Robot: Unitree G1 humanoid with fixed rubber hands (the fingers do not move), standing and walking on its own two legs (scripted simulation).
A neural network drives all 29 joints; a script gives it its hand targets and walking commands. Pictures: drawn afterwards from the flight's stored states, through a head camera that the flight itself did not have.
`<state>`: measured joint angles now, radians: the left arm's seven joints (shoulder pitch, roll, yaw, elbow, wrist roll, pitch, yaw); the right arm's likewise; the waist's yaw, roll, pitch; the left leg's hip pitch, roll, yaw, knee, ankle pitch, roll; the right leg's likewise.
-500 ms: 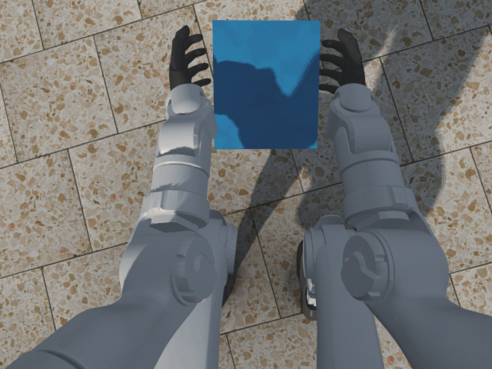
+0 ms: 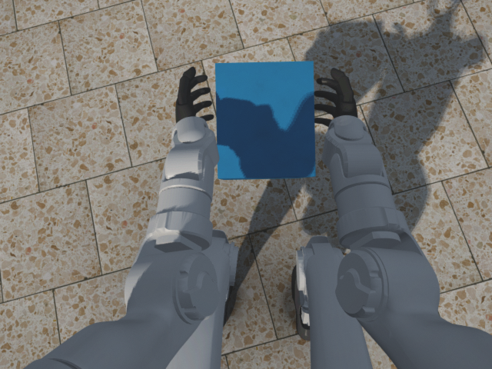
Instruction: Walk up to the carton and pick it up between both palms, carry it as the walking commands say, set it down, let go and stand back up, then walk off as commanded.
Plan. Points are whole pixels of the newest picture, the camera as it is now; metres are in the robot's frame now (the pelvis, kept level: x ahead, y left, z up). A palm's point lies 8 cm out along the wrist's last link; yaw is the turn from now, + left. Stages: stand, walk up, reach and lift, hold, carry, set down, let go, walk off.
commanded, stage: reach and lift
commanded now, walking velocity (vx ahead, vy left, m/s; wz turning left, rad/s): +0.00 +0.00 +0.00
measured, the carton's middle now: (262, 128) +0.50 +0.02 -0.14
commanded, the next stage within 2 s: none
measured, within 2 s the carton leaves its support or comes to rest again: neither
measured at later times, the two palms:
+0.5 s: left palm (177, 111) +0.45 +0.13 +0.03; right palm (359, 111) +0.46 -0.10 +0.02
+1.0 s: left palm (158, 98) +0.43 +0.13 +0.10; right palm (384, 98) +0.44 -0.10 +0.09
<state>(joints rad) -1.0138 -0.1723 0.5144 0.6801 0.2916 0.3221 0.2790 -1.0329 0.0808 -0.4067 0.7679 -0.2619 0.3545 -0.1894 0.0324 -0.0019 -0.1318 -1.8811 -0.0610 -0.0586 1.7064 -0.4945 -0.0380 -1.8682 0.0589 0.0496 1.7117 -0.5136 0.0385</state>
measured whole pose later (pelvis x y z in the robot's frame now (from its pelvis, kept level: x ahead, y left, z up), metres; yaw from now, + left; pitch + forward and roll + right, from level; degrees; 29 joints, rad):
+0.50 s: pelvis +0.01 +0.00 +0.06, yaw +0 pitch +34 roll -1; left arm -0.88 -0.22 0.49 0.66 0.30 0.31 0.28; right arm -0.89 0.12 -0.42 0.74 -0.28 0.34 -0.17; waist 0.03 0.00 -0.16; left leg -1.63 -0.06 -0.06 1.52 -0.48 -0.03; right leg -1.62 0.05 0.05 1.52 -0.50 0.04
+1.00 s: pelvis +0.03 +0.00 +0.13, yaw +0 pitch +28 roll +0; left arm -0.72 -0.27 0.48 0.60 0.32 0.27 0.24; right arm -0.73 0.18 -0.42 0.67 -0.30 0.30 -0.15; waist 0.03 0.00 -0.13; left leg -1.31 -0.05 -0.07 1.27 -0.43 -0.02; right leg -1.30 0.05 0.06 1.27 -0.45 0.03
